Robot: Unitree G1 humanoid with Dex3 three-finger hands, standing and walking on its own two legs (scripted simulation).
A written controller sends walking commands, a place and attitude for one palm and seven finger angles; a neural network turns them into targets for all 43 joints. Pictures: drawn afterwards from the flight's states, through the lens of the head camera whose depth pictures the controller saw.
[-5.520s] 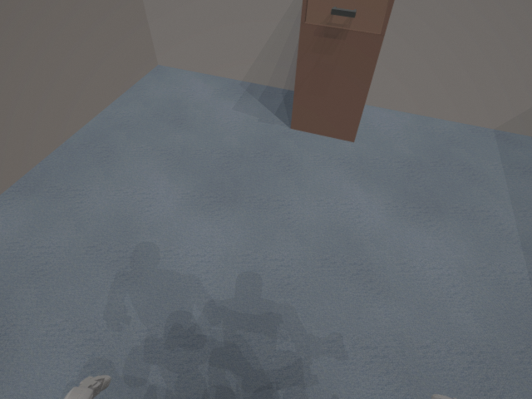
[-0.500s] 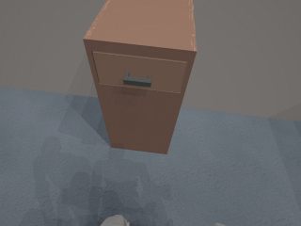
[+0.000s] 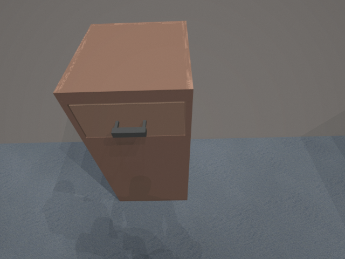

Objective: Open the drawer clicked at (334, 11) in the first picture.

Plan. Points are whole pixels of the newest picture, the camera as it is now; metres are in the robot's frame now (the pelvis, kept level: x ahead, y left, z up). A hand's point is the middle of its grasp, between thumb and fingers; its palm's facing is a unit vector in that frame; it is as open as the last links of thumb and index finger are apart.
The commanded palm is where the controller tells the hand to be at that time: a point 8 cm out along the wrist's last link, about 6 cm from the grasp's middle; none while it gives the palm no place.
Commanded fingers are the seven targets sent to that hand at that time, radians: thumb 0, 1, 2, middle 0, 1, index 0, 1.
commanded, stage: come to a stop and stand still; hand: left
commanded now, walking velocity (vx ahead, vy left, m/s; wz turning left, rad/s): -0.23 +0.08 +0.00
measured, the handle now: (130, 127) +0.51 +0.17 -0.05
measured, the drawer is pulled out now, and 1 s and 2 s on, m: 0.00 0.00 0.00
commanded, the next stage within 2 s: look again from close up in 0.86 s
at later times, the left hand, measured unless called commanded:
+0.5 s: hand out of the picture +0.01 +0.20 -0.17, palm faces +0.01 -0.97 -0.25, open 7.4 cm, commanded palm none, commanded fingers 0.00 0.90 0.90 -0.20 -0.30 -0.20 -0.30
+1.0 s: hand out of the picture -0.04 +0.15 -0.17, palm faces -0.01 -0.99 -0.17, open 7.4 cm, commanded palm none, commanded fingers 0.00 0.90 0.90 -0.20 -0.30 -0.20 -0.30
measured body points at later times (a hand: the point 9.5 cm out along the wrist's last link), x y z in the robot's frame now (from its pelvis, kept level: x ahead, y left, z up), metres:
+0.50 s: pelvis -0.03 +0.01 +0.00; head +0.00 -0.01 +0.45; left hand +0.01 +0.25 -0.15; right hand +0.04 -0.22 -0.17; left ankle +0.01 +0.13 -0.74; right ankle -0.07 -0.09 -0.74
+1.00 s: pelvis -0.03 +0.00 +0.00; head +0.00 +0.00 +0.45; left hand -0.04 +0.21 -0.16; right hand -0.07 -0.21 -0.16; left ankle +0.01 +0.13 -0.74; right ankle -0.07 -0.10 -0.74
